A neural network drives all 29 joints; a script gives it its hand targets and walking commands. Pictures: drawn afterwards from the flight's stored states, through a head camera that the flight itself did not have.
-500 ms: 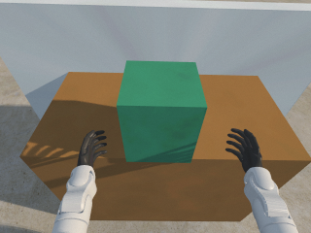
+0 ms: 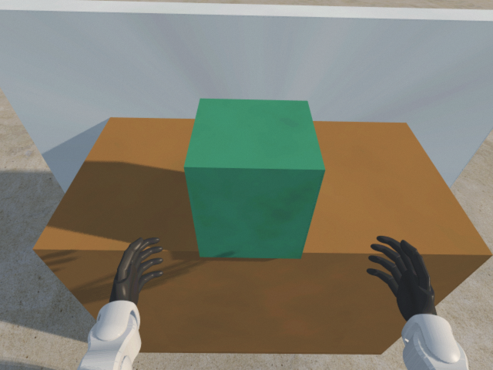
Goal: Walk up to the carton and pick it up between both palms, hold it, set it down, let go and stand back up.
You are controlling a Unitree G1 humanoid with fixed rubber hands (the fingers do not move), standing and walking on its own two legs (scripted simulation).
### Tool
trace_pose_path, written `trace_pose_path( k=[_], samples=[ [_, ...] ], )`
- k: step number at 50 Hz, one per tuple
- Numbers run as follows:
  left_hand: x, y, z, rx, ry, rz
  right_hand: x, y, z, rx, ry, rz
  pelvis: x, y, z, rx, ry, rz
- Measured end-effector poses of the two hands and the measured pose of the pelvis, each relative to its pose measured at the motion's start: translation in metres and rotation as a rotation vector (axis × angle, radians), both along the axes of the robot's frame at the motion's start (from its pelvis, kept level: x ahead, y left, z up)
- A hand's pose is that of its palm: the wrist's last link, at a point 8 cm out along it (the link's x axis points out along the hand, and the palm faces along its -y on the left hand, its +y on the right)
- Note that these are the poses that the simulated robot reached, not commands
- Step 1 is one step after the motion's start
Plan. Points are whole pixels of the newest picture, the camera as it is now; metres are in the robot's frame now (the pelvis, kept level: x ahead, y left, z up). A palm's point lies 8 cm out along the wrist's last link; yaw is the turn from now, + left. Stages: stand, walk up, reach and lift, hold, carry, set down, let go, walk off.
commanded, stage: set down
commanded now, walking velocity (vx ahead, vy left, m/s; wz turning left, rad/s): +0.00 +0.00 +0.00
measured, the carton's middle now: (252, 181) +0.46 +0.03 +0.05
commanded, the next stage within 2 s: let go in 1.66 s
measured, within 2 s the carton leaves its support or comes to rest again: neither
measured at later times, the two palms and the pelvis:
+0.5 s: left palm (132, 307) +0.22 +0.21 +0.00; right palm (405, 305) +0.22 -0.21 +0.03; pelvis +0.03 +0.00 +0.00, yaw +0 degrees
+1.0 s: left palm (134, 323) +0.21 +0.21 -0.03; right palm (405, 335) +0.19 -0.22 -0.02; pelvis +0.03 +0.00 +0.00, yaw +0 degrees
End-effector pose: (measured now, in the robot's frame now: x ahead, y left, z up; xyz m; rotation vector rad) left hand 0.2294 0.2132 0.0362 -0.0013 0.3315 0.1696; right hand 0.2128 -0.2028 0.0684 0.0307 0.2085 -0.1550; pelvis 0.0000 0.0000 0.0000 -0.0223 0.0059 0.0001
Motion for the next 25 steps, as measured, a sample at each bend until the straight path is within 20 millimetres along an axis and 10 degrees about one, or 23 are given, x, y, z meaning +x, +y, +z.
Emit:
trace_pose_path(
  k=[25],
  samples=[
    [-0.008, -0.001, -0.035, -0.010, 0.170, -0.006, 0.010, -0.009, -0.042, -0.033, 0.185, -0.007, 0.028, -0.002, 0.001, 0.002, 0.038, 0.000]
  ],
)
